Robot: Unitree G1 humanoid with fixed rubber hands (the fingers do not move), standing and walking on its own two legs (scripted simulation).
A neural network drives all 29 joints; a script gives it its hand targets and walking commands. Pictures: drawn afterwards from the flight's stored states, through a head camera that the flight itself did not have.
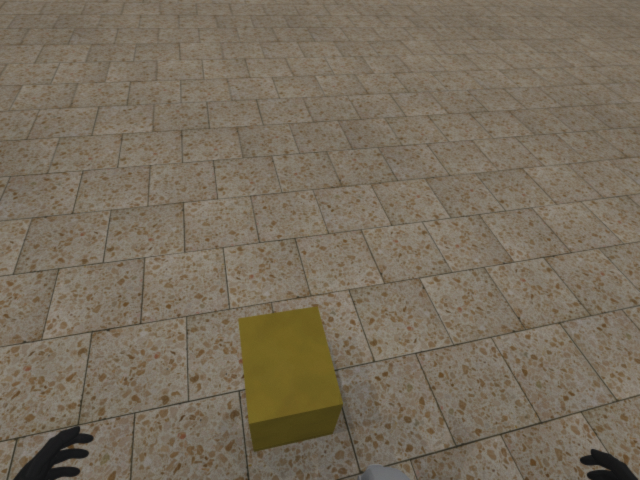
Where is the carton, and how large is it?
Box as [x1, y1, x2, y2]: [238, 306, 342, 451]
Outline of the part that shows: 317,306 238,318 248,420 254,451 330,434 333,431 342,405 342,401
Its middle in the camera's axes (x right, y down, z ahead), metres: -0.10 +0.39 +1.10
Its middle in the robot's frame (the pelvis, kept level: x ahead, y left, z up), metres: +0.52 +0.03 -0.61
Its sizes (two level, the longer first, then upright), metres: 0.286 0.230 0.246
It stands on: the floor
